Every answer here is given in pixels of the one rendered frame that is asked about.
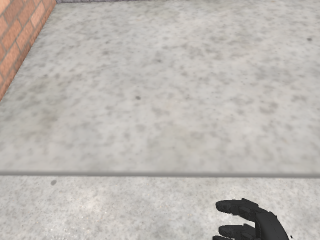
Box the robot right hand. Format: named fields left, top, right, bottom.
left=212, top=198, right=293, bottom=240

